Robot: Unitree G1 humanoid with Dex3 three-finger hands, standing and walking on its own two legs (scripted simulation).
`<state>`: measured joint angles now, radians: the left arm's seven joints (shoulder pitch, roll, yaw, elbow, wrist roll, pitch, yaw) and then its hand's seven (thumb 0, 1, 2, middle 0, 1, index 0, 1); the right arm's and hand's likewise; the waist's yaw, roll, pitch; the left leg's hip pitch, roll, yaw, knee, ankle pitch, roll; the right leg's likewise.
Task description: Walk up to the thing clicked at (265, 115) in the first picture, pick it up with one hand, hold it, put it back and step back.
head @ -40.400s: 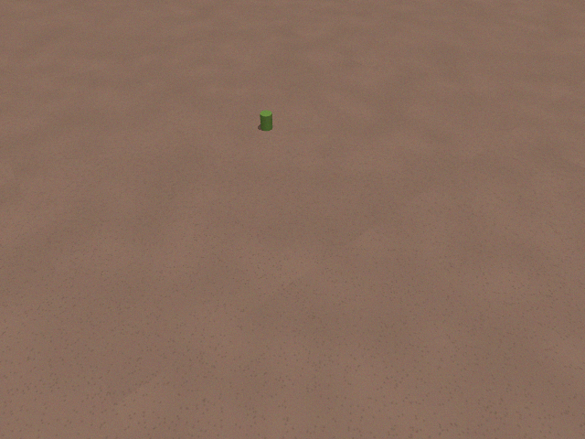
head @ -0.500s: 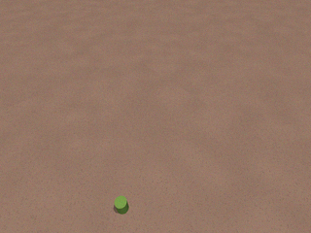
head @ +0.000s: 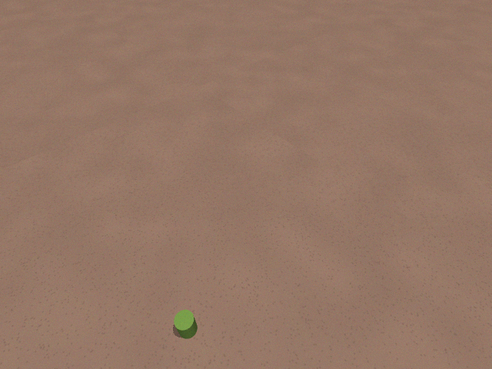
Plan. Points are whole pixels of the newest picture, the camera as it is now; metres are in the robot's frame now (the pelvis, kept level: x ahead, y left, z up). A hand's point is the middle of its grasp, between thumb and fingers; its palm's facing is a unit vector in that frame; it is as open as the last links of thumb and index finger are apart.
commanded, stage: stand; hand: left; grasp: from above
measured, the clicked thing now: (186, 324) +0.44 +0.25 -0.73
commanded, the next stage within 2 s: step back in 1.28 s
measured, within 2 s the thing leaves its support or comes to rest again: neither
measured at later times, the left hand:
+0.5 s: hand out of the picture +0.08 +0.25 -0.16, palm faces +0.00 -0.94 -0.33, open 7.4 cm
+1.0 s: hand out of the picture +0.09 +0.25 -0.16, palm faces -0.01 -0.94 -0.33, open 7.4 cm
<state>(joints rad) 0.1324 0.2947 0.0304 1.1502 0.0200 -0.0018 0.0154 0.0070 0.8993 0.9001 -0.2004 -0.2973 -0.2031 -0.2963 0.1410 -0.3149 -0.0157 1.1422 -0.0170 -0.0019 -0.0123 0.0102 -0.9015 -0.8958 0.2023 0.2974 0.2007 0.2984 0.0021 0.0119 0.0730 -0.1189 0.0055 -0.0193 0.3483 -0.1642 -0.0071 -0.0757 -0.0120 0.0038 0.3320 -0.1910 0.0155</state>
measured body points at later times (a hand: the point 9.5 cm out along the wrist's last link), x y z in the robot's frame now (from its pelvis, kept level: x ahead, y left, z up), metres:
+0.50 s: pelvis +0.01 +0.00 +0.00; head +0.02 +0.00 +0.45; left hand +0.08 +0.30 -0.14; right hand +0.08 -0.29 -0.14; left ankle +0.02 +0.12 -0.75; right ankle +0.00 -0.13 -0.75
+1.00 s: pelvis +0.01 +0.00 +0.00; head +0.02 +0.00 +0.45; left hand +0.09 +0.30 -0.13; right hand +0.08 -0.30 -0.14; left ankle +0.02 +0.12 -0.75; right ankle +0.00 -0.13 -0.75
